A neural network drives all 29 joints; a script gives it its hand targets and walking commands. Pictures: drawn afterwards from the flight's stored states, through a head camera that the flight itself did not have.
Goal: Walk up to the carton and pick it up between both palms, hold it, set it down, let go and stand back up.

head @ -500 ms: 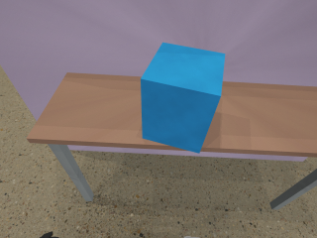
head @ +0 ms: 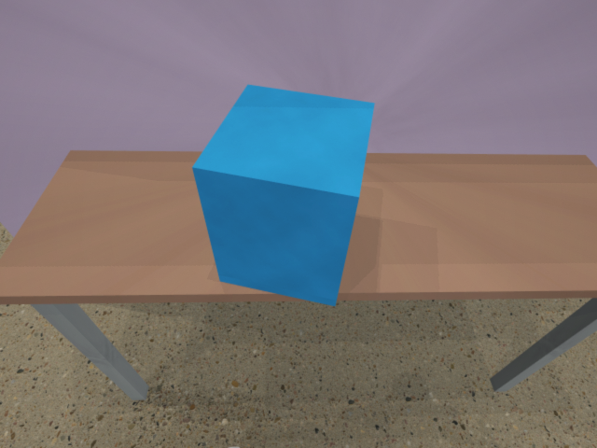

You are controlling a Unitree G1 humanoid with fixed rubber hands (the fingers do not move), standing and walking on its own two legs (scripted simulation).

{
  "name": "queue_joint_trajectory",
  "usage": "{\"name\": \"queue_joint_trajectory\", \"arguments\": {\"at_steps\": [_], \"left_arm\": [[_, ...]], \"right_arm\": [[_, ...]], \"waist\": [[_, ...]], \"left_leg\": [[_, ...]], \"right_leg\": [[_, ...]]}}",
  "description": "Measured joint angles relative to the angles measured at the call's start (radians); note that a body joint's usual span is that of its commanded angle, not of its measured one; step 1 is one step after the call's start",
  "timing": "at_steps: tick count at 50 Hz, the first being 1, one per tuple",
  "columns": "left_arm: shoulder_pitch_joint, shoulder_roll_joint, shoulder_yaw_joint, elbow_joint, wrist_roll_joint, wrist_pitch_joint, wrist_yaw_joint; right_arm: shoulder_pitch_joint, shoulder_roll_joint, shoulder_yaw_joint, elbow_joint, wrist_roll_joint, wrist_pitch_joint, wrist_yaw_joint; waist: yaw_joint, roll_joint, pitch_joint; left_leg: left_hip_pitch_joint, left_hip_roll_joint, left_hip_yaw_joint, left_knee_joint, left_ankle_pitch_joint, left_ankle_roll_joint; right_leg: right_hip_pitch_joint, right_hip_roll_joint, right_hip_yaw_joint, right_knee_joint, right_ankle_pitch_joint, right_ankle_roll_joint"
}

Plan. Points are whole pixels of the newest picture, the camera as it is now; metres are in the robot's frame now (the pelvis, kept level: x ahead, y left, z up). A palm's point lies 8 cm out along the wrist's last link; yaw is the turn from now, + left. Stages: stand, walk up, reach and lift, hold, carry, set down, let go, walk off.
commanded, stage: walk up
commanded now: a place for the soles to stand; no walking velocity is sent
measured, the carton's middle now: (292, 197) +0.49 +0.04 +0.07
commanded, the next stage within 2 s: none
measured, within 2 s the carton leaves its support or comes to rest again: neither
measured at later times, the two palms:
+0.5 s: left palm out of the picture +0.10 +0.32 -0.10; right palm out of the picture +0.08 -0.36 -0.06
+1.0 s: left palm out of the picture +0.10 +0.32 -0.10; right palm out of the picture +0.08 -0.36 -0.06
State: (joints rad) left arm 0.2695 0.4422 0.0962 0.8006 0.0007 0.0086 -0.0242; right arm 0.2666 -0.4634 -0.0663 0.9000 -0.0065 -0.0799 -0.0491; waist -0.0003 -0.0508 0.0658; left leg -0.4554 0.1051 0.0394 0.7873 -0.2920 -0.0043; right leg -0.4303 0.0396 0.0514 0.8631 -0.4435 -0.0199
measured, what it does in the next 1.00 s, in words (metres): stands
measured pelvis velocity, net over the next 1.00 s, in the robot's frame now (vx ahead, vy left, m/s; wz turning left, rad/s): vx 0.01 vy -0.01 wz -0.03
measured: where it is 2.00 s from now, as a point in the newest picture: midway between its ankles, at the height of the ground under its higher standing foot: outside the picture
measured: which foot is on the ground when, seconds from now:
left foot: down 0.00-1.00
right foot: down 0.00-1.00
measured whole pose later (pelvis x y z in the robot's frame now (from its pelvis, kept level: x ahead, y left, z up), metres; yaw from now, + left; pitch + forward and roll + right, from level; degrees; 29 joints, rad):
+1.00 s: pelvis +0.01 -0.01 +0.00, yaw -2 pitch -1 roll +0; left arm 0.22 0.44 0.10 0.89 0.00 0.01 -0.02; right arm 0.22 -0.45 -0.07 0.90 -0.01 -0.05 -0.05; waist 0.00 -0.04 0.06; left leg -0.40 0.10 0.04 0.76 -0.37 -0.02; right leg -0.36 0.04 0.07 0.78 -0.40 -0.01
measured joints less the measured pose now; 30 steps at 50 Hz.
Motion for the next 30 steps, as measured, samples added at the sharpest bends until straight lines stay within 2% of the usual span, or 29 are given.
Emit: {"name": "queue_joint_trajectory", "arguments": {"at_steps": [2,4,7,9,11,13,15,18,22,25,27,30], "left_arm": [[-0.012,0.000,0.000,-0.002,0.000,0.000,0.002],[-0.020,0.000,0.000,-0.003,0.000,0.000,0.002],[-0.019,0.001,0.000,0.009,0.000,0.000,0.001],[-0.018,-0.001,0.000,0.033,0.000,0.001,0.001],[-0.014,-0.002,0.000,0.053,0.000,0.001,0.005],[-0.014,-0.002,0.000,0.064,0.000,0.000,0.010],[-0.015,-0.002,0.000,0.058,0.000,0.000,0.011],[-0.021,-0.002,0.000,0.054,0.000,0.000,0.010],[-0.042,-0.002,0.000,0.046,0.000,0.000,0.011],[-0.045,-0.001,0.000,0.044,0.000,0.000,0.008],[-0.044,-0.002,0.000,0.061,0.000,0.001,0.007],[-0.039,-0.002,0.000,0.086,0.000,0.000,0.007]], "right_arm": [[0.001,0.004,0.000,0.000,0.000,0.000,0.000],[0.000,0.004,0.000,0.000,0.000,0.000,0.000],[-0.006,-0.006,0.000,0.000,0.000,0.010,0.000],[-0.013,-0.005,0.000,0.001,0.000,0.034,0.000],[-0.023,-0.001,0.000,0.000,0.000,0.043,0.000],[-0.027,-0.003,0.000,-0.001,0.000,0.041,0.000],[-0.027,-0.004,0.000,-0.001,0.000,0.034,0.000],[-0.026,0.003,0.000,0.000,0.000,0.018,0.000],[-0.024,0.006,0.000,0.000,0.000,0.008,0.000],[-0.028,0.002,0.000,0.000,0.000,0.012,0.000],[-0.034,0.000,0.000,0.001,0.000,0.028,0.001],[-0.041,0.005,0.000,0.000,0.000,0.042,0.001]], "waist": [[0.000,-0.001,-0.008],[0.000,-0.002,-0.013],[0.001,-0.004,-0.014],[0.001,0.000,-0.010],[0.001,0.004,-0.012],[0.000,0.009,-0.015],[0.000,0.012,-0.014],[0.000,0.005,-0.011],[0.000,0.003,-0.017],[0.001,0.001,-0.015],[0.001,0.002,-0.012],[0.001,0.006,-0.016]], "left_leg": [[0.001,0.004,0.000,0.001,-0.019,0.000],[0.000,0.009,0.000,0.000,-0.026,0.000],[-0.006,0.014,0.002,0.031,-0.045,0.000],[-0.021,0.013,0.001,0.109,-0.161,0.000],[-0.033,0.008,0.001,0.164,-0.197,0.000],[-0.033,0.007,0.000,0.158,-0.198,0.000],[-0.012,0.006,-0.001,0.082,-0.194,0.000],[0.017,0.000,0.000,-0.016,-0.010,-0.008],[0.017,0.005,0.000,-0.013,-0.027,-0.010],[0.015,0.008,0.001,-0.001,-0.034,-0.010],[0.008,0.009,0.000,0.041,-0.096,-0.009],[-0.002,0.006,0.000,0.106,-0.197,-0.009]], "right_leg": [[-0.009,0.000,0.000,0.057,-0.067,0.000],[-0.007,-0.001,0.001,0.063,-0.083,0.000],[0.029,-0.002,0.002,-0.026,-0.011,0.000],[0.031,0.000,-0.001,-0.018,0.030,0.002],[0.039,0.000,0.001,-0.031,0.034,0.002],[0.041,0.000,0.001,-0.051,0.040,0.002],[0.041,0.001,0.001,-0.059,0.045,0.002],[0.041,0.000,0.006,-0.056,0.047,0.004],[0.029,0.000,0.006,0.010,-0.091,0.004],[0.046,-0.002,0.007,-0.036,-0.030,0.004],[0.051,-0.001,0.006,-0.047,0.052,0.006],[0.057,-0.001,0.010,-0.057,0.040,0.006]]}}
